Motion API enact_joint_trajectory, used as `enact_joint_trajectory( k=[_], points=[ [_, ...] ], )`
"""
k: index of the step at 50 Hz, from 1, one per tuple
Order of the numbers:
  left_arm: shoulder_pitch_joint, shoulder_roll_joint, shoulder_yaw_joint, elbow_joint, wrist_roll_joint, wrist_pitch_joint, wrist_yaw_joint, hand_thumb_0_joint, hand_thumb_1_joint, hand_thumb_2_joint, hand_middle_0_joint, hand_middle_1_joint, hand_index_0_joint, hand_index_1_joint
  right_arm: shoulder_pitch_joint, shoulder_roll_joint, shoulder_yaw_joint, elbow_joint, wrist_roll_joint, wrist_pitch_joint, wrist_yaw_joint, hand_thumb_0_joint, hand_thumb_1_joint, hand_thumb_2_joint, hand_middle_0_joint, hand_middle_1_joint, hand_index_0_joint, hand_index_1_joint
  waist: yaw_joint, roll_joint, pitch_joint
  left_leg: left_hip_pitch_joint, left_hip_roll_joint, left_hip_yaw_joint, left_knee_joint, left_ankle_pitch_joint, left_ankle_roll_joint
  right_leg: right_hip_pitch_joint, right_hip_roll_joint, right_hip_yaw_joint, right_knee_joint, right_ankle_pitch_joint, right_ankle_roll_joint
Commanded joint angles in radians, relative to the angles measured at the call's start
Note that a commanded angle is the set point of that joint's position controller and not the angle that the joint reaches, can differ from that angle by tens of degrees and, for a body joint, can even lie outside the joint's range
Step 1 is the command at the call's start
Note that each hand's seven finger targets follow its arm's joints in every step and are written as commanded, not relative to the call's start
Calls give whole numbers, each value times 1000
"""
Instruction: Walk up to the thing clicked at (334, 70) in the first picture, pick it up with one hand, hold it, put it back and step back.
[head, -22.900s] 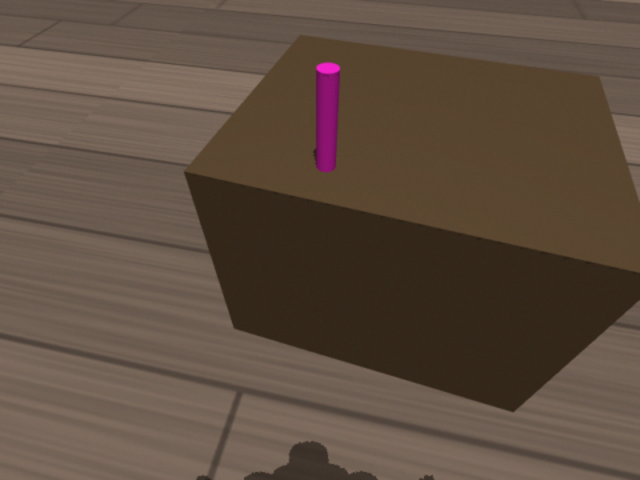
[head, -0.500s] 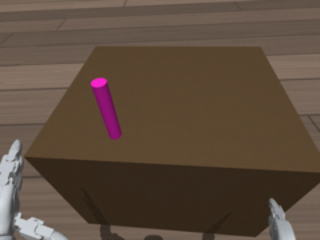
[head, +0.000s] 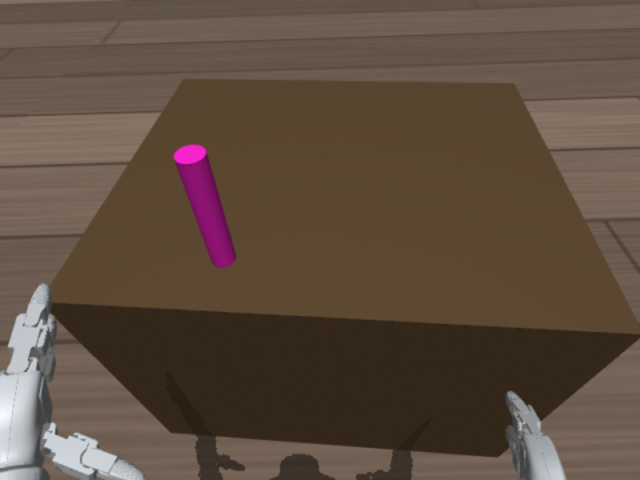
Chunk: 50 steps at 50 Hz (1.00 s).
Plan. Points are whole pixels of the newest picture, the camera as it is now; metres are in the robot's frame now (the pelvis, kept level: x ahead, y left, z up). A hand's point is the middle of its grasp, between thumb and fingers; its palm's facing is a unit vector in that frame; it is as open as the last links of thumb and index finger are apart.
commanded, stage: home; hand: left
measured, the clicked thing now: (209, 213) +0.47 +0.21 +0.05
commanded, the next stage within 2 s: none
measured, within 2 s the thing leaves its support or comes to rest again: neither
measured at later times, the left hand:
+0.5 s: hand (198, 436) +0.19 +0.19 -0.09, palm faces +0.09 -0.97 -0.20, open 17.7 cm
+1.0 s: hand out of the picture +0.15 +0.24 -0.12, palm faces -0.06 -0.93 -0.36, open 17.6 cm
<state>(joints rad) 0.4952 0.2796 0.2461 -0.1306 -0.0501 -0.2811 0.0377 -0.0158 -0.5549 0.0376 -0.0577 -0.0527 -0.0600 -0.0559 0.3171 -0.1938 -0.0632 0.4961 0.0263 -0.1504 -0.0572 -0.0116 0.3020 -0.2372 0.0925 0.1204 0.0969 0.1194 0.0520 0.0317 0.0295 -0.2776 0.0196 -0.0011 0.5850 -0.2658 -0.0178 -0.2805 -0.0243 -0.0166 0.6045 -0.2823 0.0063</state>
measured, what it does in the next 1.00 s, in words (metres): stands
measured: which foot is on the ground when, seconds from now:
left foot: down 0.00-1.00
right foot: down 0.00-1.00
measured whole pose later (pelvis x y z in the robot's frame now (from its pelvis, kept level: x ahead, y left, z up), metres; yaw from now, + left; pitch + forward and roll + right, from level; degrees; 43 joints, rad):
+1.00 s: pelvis +0.02 +0.01 +0.01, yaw -1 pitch -2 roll +0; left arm 0.20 0.32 -0.03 0.83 0.03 -0.04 0.02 -0.01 -0.58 0.03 -0.05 -0.04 -0.05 -0.05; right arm 0.19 -0.31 0.00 0.85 -0.03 -0.02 0.01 0.01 -0.90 -0.90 0.20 0.30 0.21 0.30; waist -0.01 0.01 0.00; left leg -0.23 0.02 0.02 0.54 -0.28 -0.01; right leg -0.23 -0.03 0.00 0.55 -0.28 0.02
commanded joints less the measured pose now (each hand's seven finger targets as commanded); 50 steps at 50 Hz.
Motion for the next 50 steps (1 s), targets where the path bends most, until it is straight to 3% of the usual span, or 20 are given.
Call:
enact_joint_trajectory(
  k=[1, 2, 3, 5, 12, 16, 19, 20, 21, 22, 25, 26, 28, 35, 39, 40, 42, 44, 45, 50],
  points=[
    [-19, 96, 9, -58, 9, -42, 4, 0, -570, 50, -48, -55, -50, -53, -109, -120, -39, -119, -13, -58, -4, 0, -304, -562, 141, 201, 141, 201, -20, -46, -33, 3, -30, 34, -139, -47, 40, -13, 13, -29, -159, -43, 1],
    [-54, 98, -2, -100, 11, -50, 1, 0, -579, 45, -46, -54, -49, -52, -121, -92, -15, -124, -12, -60, 0, 0, -356, -588, 146, 209, 146, 209, -15, -31, -59, 16, -35, 40, -127, -14, 38, -5, 10, -28, -161, -15, 1],
    [-38, 101, 3, -38, 15, -40, 4, 0, -568, 50, -47, -55, -49, -53, -101, -124, -49, -108, -16, -57, -6, 0, -436, -640, 155, 224, 155, 224, -32, -50, -80, 35, -35, 39, -120, 24, 39, 4, 9, -30, -154, 28, 3],
    [-29, 71, -52, 43, 22, -15, 0, 0, -581, 42, -46, -52, -48, -50, -89, -147, -68, -82, -15, -52, -10, 0, -534, -691, 164, 239, 164, 239, -48, -56, -77, 54, -32, 36, -122, 67, 37, -7, 14, -35, -148, 74, 1],
    [-200, 11, -163, 273, 40, 28, 2, 0, -607, 25, -43, -46, -44, -45, -169, -61, 15, -63, -16, -48, -14, 0, -876, -891, 199, 298, 199, 298, -57, -49, -95, 40, -33, 34, -123, 69, 37, -10, 5, -34, -147, 87, -1],
    [-260, 51, -152, 378, 45, 55, 14, 0, -601, 26, -44, -45, -44, -45, -165, -80, 25, -58, -21, -37, -18, 0, -895, -902, 201, 301, 201, 301, -43, -1, -157, 44, -30, 35, -109, 144, 28, 38, 4, -30, -131, 164, -6],
    [-279, 36, -173, 483, 45, 82, 19, 0, -605, 24, -43, -44, -43, -44, -164, -104, 7, -28, -22, -24, -19, 0, -895, -902, 201, 301, 201, 301, -42, 28, -148, 44, -23, 36, -120, 150, 20, 42, 9, -29, -129, 170, -11],
    [-313, 114, -59, 387, 47, 69, 52, 0, -592, 31, -45, -45, -44, -45, -128, -145, 17, 47, -25, -13, -21, 0, -893, -900, 201, 301, 201, 301, -16, 55, -174, 51, -26, 31, -105, 151, 12, 63, 21, -35, -124, 165, -16],
    [-287, 38, -151, 466, 52, 80, 47, 0, -609, 21, -43, -42, -42, -42, -146, -133, 28, 32, -22, -13, -21, 0, -894, -901, 201, 301, 201, 301, -42, 31, -133, 39, -25, 33, -114, 126, 12, 49, 24, -36, -133, 144, -16],
    [-267, 2, -187, 488, 50, 91, 43, 0, -563, 48, -48, -49, -47, -50, -154, -124, 33, 24, -22, -17, -19, 0, -895, -902, 201, 301, 201, 301, -47, 10, -125, 42, -21, 30, -115, 129, 13, 46, 27, -39, -132, 147, -15],
    [-270, 11, -173, 482, 46, 103, 57, 0, -599, 27, -44, -43, -43, -44, -159, -127, 29, 33, -18, -7, -17, 0, -895, -902, 201, 301, 201, 301, -40, 36, -154, 54, -18, 33, -108, 197, 9, 62, 29, -39, -128, 206, -17],
    [-279, -1, -192, 482, 46, 107, 57, 0, -582, 37, -46, -47, -45, -47, -163, -132, 28, 32, -18, -4, -14, 0, -895, -902, 201, 301, 201, 301, -43, 2, -150, 54, -17, 32, -107, 208, 10, 71, 31, -43, -130, 217, -15],
    [-281, -26, -213, 507, 44, 117, 55, 0, -573, 42, -47, -48, -46, -49, -164, -130, 30, 36, -17, 2, -10, 0, -895, -902, 201, 301, 201, 301, -51, -15, -119, 41, -18, 33, -112, 174, 15, 50, 32, -40, -142, 192, -14],
    [-324, -14, -210, 510, 43, 128, 62, 0, -580, 37, -46, -47, -45, -47, -171, -140, 26, 37, -16, 14, -5, 0, -895, -902, 201, 301, 201, 301, -49, -41, -108, 35, -17, 35, -121, 149, 17, 49, 33, -39, -151, 164, -11],
    [-341, 14, -183, 485, 44, 132, 69, 0, -581, 37, -46, -47, -45, -47, -172, -143, 25, 40, -14, 18, -5, 0, -896, -902, 201, 301, 201, 301, -38, -31, -125, 45, -14, 32, -133, 124, 15, 53, 35, -39, -153, 141, -13],
    [-270, 233, -158, 704, 111, 173, 35, 0, -611, 15, -43, -42, -43, -42, -129, -298, -27, 149, -85, 60, 23, 0, -896, -902, 201, 301, 201, 301, -60, 16, -162, 109, 77, -45, -65, 290, 37, 39, -84, 68, -93, 317, -48],
    [-256, 216, -167, 728, 102, 193, 13, 0, -611, 0, -38, -34, -38, -35, -125, -283, -18, 170, -71, 86, 40, 0, -896, -902, 201, 301, 201, 301, -54, -3, -192, 115, 83, -55, -73, 323, 50, 74, -87, 70, -79, 335, -58],
    [-295, 197, -192, 774, 86, 200, -1, 0, -589, 32, -45, -45, -45, -46, -142, -269, -4, 204, -61, 90, 51, 0, -896, -902, 201, 301, 201, 301, -56, -29, -145, 81, 75, -58, -105, 231, 45, 67, -88, 76, -112, 272, -47],
    [-313, 202, -201, 805, 80, 200, -5, 0, -591, 31, -45, -45, -45, -46, -148, -280, -3, 228, -56, 93, 56, 0, -896, -902, 201, 301, 201, 301, -60, -46, -111, 64, 75, -63, -119, 176, 46, 57, -87, 78, -133, 223, -47],
    [-352, 239, -221, 936, 77, 213, -15, 0, -586, 34, -45, -46, -45, -46, -190, -302, 11, 332, -55, 103, 65, 0, -896, -902, 201, 301, 201, 301, -56, -38, -60, 88, 78, -72, -166, 171, 44, 51, -90, 92, -188, 192, -42]
  ],
)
